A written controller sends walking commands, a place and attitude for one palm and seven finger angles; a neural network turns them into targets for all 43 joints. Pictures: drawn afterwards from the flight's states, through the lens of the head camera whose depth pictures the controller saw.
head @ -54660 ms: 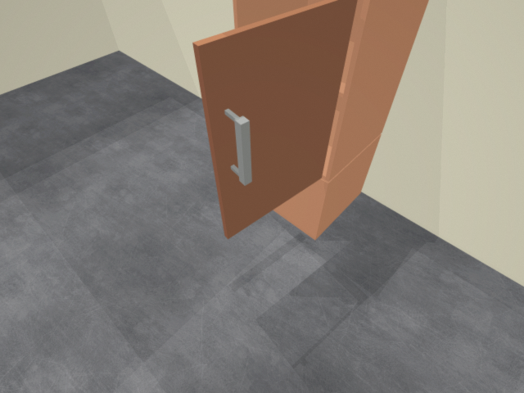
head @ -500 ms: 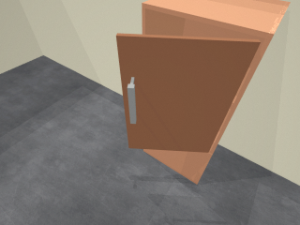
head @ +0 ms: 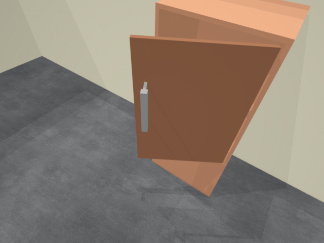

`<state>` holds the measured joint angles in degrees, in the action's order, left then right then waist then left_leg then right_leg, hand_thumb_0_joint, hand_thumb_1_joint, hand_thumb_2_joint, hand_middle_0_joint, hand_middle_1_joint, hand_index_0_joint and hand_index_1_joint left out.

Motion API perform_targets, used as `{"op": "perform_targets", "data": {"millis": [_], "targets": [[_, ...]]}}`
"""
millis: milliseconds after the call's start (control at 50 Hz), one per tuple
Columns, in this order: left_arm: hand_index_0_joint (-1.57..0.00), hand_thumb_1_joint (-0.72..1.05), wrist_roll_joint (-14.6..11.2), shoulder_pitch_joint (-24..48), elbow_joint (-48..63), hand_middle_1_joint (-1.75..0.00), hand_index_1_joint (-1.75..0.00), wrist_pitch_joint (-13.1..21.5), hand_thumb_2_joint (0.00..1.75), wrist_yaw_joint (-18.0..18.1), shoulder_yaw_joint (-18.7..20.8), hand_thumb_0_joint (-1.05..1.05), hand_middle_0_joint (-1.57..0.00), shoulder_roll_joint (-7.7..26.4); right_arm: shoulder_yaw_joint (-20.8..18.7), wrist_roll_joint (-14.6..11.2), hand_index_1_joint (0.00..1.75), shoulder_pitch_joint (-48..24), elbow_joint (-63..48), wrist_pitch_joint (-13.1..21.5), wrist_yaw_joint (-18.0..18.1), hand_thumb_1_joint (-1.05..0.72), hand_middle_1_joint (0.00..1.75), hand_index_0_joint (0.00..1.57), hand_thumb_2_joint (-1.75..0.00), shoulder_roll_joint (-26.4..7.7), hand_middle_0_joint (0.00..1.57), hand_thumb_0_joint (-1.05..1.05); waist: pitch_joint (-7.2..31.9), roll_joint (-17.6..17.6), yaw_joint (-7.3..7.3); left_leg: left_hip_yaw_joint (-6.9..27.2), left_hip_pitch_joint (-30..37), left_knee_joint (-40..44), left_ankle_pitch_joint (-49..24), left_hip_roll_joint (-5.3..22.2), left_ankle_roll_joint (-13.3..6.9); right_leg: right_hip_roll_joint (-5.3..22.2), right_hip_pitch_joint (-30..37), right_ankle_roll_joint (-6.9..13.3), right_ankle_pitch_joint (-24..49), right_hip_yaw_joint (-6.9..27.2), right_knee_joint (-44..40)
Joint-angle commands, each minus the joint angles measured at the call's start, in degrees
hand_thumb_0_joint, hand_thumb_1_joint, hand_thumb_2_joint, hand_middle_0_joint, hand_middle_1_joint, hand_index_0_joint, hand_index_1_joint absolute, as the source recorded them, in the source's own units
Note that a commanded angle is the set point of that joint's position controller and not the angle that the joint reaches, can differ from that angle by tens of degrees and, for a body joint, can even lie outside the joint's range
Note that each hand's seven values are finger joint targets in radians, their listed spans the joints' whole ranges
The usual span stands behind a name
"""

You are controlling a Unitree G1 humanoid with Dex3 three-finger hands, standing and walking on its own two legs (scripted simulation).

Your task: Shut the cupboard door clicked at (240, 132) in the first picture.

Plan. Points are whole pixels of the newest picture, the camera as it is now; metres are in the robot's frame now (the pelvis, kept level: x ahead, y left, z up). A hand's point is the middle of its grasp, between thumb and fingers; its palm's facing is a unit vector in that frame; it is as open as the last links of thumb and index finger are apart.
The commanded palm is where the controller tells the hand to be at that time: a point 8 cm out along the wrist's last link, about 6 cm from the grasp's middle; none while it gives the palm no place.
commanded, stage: shuffle to correct the standing spot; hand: left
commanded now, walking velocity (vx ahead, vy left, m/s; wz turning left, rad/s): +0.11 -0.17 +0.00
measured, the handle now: (145, 107) +0.54 +0.09 +0.02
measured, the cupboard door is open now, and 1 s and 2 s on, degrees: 32 32 32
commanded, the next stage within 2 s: come to a stop and stand still in 0.64 s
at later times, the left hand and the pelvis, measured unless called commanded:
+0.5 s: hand out of the picture +0.01 +0.11 -0.19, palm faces -0.03 -1.00 -0.09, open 7.4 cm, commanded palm none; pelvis +0.03 -0.04 -0.01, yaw -3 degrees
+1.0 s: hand out of the picture +0.10 +0.05 -0.19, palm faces +0.06 -0.98 -0.17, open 7.2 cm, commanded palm none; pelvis +0.08 -0.12 -0.01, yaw +0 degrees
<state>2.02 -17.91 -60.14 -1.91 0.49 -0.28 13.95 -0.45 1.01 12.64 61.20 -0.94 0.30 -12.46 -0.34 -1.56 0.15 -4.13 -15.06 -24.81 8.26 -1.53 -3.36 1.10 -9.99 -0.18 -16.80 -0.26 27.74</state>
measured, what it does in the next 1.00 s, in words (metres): steps to the right: right foot, then left foot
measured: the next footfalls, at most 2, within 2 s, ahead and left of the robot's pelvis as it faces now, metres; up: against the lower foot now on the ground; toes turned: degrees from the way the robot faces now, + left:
right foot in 0.72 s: +0.11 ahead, -0.24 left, +0.00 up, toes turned +1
left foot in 1.00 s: +0.15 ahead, -0.03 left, +0.00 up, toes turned +5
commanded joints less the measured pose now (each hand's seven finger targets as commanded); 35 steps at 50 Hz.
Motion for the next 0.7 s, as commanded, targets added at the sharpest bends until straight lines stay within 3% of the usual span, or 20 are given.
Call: {"op": "perform_targets", "data": {"millis": [0, 40, 80, 120, 140, 160, 180, 220, 280, 300, 320, 340, 360, 380, 440, 500, 560, 620, 660, 680], "targets": [[-0.20, 0.90, 0.0, -6.2, 2.4, -0.30, -0.30, 0.1, 0.90, -0.2, 1.4, 0.00, -0.20, 3.2, -3.5, 0.2, 0.30, 2.0, -2.9, 1.0, 1.6, -0.90, 0.30, 0.20, -0.90, -11.3, 0.20, 0.00, -3.5, 7.1, -0.05, 17.6, -0.2, 13.5, 24.1, 16.6, -3.1, 0.4, -7.3, 1.1, -4.8, -1.7, 3.5], [-0.20, 0.90, -0.1, -7.6, 2.4, -0.30, -0.30, 0.0, 0.90, -0.5, 1.7, 0.00, -0.20, 1.9, -3.9, 0.2, 0.30, 3.0, -2.6, 1.0, 1.9, -0.90, 0.30, 0.20, -0.90, -10.8, 0.20, 0.00, -3.0, 5.6, 0.33, 16.5, -2.0, 12.0, 22.7, 17.0, -3.4, 0.4, -5.2, 1.3, -4.2, -1.9, 2.2], [-0.20, 0.90, -0.1, -9.7, 2.0, -0.30, -0.30, 0.1, 0.90, -0.5, 2.1, 0.00, -0.20, 1.1, -4.1, 0.3, 0.30, 3.0, -2.5, 0.9, 2.0, -0.90, 0.30, 0.20, -0.90, -8.9, 0.20, 0.00, -3.7, 4.4, 0.93, 12.2, -5.8, 9.0, 23.5, 14.2, -1.4, 0.6, -1.7, 1.9, -3.7, -1.4, -2.8], [-0.20, 0.90, -0.1, -11.3, 1.9, -0.30, -0.30, 0.5, 0.90, -0.2, 2.7, 0.00, -0.20, 2.3, -3.7, 0.2, 0.30, 2.9, -2.8, 0.8, 2.0, -0.90, 0.30, 0.20, -0.90, -5.2, 0.20, 0.00, -5.4, -2.9, 1.43, 5.2, -10.9, -0.9, 21.3, 8.0, 1.1, 4.7, -1.1, 4.7, -10.4, 6.4, -10.1], [-0.20, 0.90, -0.2, -12.0, 1.8, -0.30, -0.30, 0.6, 0.90, 0.3, 3.2, 0.00, -0.20, 3.5, -3.1, 0.0, 0.30, 2.8, -3.1, 0.9, 1.8, -0.90, 0.30, 0.20, -0.90, -2.4, 0.20, 0.00, -5.7, -9.3, 1.57, -0.2, -13.9, -9.5, 17.7, 4.2, 2.3, 8.7, -0.4, 7.3, -15.2, 13.0, -14.5], [-0.20, 0.90, -0.3, -11.9, 1.8, -0.30, -0.30, 1.0, 0.90, 0.7, 3.6, 0.00, -0.20, 3.5, -2.8, -0.1, 0.30, 1.8, -3.3, 1.1, 1.8, -0.90, 0.30, 0.20, -0.90, -0.9, 0.20, 0.00, -6.4, -11.6, 1.90, -2.2, -14.6, -18.1, 15.8, 3.2, 2.6, 13.0, -2.0, 10.4, -13.7, 17.6, -17.6], [-0.20, 0.90, -0.3, -11.2, 1.8, -0.30, -0.30, 1.3, 0.90, 0.8, 3.7, 0.00, -0.20, 2.6, -3.0, -0.1, 0.30, 1.3, -3.6, 1.2, 1.9, -0.90, 0.30, 0.20, -0.90, -0.6, 0.20, 0.00, -6.4, -8.1, 1.33, -0.6, -15.2, -24.7, 17.4, 3.7, 2.4, 14.1, -2.3, 12.7, -7.5, 17.8, -17.2], [-0.20, 0.90, 0.0, -8.9, 2.3, -0.30, -0.30, 1.6, 0.90, 1.1, 3.8, 0.00, -0.20, 1.7, -3.1, -0.3, 0.30, 3.1, -3.1, 1.4, 1.8, -0.90, 0.30, 0.20, -0.90, 0.9, 0.20, 0.00, -5.2, -3.9, -0.11, -1.0, -14.5, -27.3, 18.9, 4.6, 2.5, 13.1, -1.3, 13.9, 3.1, 12.8, -13.8], [-0.20, 0.90, 0.2, -8.1, 1.8, -0.30, -0.30, 1.3, 0.90, 0.9, 3.6, 0.00, -0.20, 1.0, -2.8, -0.2, 0.30, 6.3, -2.0, 2.1, 2.1, -0.90, 0.30, 0.20, -0.90, 2.6, 0.20, 0.00, -4.2, -4.6, -1.16, -3.5, -5.5, -14.5, 14.7, 4.2, 2.9, 10.4, -4.1, 12.1, 9.2, 8.6, -7.9], [-0.20, 0.90, -0.1, -7.6, 1.6, -0.30, -0.30, 1.0, 0.90, 0.7, 3.5, 0.00, -0.20, 0.6, -2.6, -0.1, 0.30, 9.3, -0.9, 2.4, 2.3, -0.90, 0.30, 0.20, -0.90, 3.0, 0.20, 0.00, -3.5, -4.9, -2.22, -4.4, 1.0, -7.5, 9.8, 3.9, 3.0, 8.4, -7.5, 10.0, 6.0, 6.9, -5.3], [-0.20, 0.90, -0.2, -7.4, 1.9, -0.30, -0.30, 0.8, 0.90, 0.5, 3.2, 0.00, -0.20, -0.9, -2.9, 0.0, 0.30, 13.0, 0.8, 2.7, 2.5, -0.90, 0.30, 0.20, -0.90, 1.9, 0.20, 0.00, -3.4, -1.1, -3.21, -2.1, 7.7, -2.0, 7.6, 6.0, 2.4, 5.3, -11.8, 7.6, 1.3, 4.5, -0.3], [-0.20, 0.90, -0.4, -8.2, 2.7, -0.30, -0.30, 0.7, 0.90, 0.0, 2.8, 0.00, -0.20, -3.6, -3.8, 0.5, 0.30, 16.4, 1.4, 3.1, 2.9, -0.90, 0.30, 0.20, -0.90, -2.9, 0.20, 0.00, -3.8, 12.0, -4.09, 14.7, 13.7, 5.7, 10.8, 17.4, -1.6, 0.4, -22.0, 3.8, -5.4, 0.8, 10.4], [-0.20, 0.90, -0.1, -5.9, 4.7, -0.30, -0.30, 1.0, 0.90, -0.3, 2.7, 0.00, -0.20, -3.9, -4.9, 1.0, 0.30, 19.7, 1.2, 3.0, 3.3, -0.90, 0.30, 0.20, -0.90, -7.3, 0.20, 0.00, -3.9, 17.4, -5.17, 29.0, 13.8, 13.0, 9.5, 29.3, -7.7, -1.3, -27.6, 1.6, -15.1, -3.3, 22.3], [-0.20, 0.90, 0.9, -2.2, 5.4, -0.30, -0.30, 0.4, 0.90, -0.4, 3.5, 0.00, -0.20, -1.1, -4.8, 1.1, 0.30, 18.7, 1.5, 3.0, 3.3, -0.90, 0.30, 0.20, -0.90, -6.7, 0.20, 0.00, -6.5, 10.5, -5.08, 27.9, 6.7, 14.8, 12.4, 29.2, -8.3, 1.2, -26.5, 1.6, -12.9, 1.2, 30.0], [-0.20, 0.90, 0.5, -1.9, 4.5, -0.30, -0.30, 0.3, 0.90, -1.2, 4.0, 0.00, -0.20, -2.2, -3.7, 0.7, 0.30, 11.1, -0.7, 3.9, 3.3, -0.90, 0.30, 0.20, -0.90, -3.5, 0.20, 0.00, -5.8, 7.5, -1.32, 17.7, 1.4, 14.4, 8.0, 24.4, -7.1, 4.2, -25.1, 0.1, -3.0, 3.0, 34.8], [-0.20, 0.90, 0.0, -1.5, 4.6, -0.30, -0.30, -0.1, 0.90, -1.6, 3.7, 0.00, -0.20, -3.8, -4.2, 0.8, 0.30, 9.6, -1.2, 4.0, 3.0, -0.90, 0.30, 0.20, -0.90, -3.9, 0.20, 0.00, -3.6, 7.5, -0.59, 9.5, 0.1, 13.6, 5.9, 19.9, -5.5, 4.7, -20.2, -1.1, 0.4, 0.2, 26.7], [-0.20, 0.90, -0.2, 2.0, 5.5, -0.30, -0.30, 0.0, 0.90, -1.5, 3.5, 0.00, -0.20, -4.3, -4.9, 1.2, 0.30, 10.1, -1.3, 3.1, 2.4, -0.90, 0.30, 0.20, -0.90, -4.6, 0.20, 0.00, -4.8, 9.4, -1.60, 8.2, -2.6, 13.5, 9.5, 18.3, -4.7, 4.0, -14.6, -1.3, -0.5, -3.0, 15.4], [-0.20, 0.90, -0.3, 3.0, 6.3, -0.30, -0.30, 0.5, 0.90, -1.6, 3.7, 0.00, -0.20, -3.1, -5.9, 1.3, 0.30, 9.7, -1.7, 2.2, 1.9, -0.90, 0.30, 0.20, -0.90, -6.0, 0.20, 0.00, -4.0, 9.2, -1.99, 9.9, -4.0, 11.0, 14.4, 17.4, -3.7, 2.1, -8.5, -1.5, 0.0, -5.7, 6.6], [-0.20, 0.90, -0.4, -2.1, 4.7, -0.30, -0.30, 1.0, 0.90, -1.4, 4.1, 0.00, -0.20, -1.6, -6.1, 1.3, 0.30, 9.0, -1.8, 1.6, 1.7, -0.90, 0.30, 0.20, -0.90, -5.8, 0.20, 0.00, -0.7, 5.1, 0.49, 7.8, -5.9, 4.2, 16.2, 14.7, -1.1, 0.3, 1.0, -1.3, 3.1, -7.2, -2.1], [-0.20, 0.90, -0.3, -4.8, 3.8, -0.30, -0.30, 1.4, 0.90, -1.0, 4.4, 0.00, -0.20, 0.2, -5.9, 1.1, 0.30, 9.3, -1.9, 1.4, 1.5, -0.90, 0.30, 0.20, -0.90, -4.2, 0.20, 0.00, -0.2, 0.1, 1.69, 4.5, -10.2, -2.4, 17.9, 11.4, 0.5, 2.2, 6.9, -0.3, 1.7, -4.8, -5.7]]}}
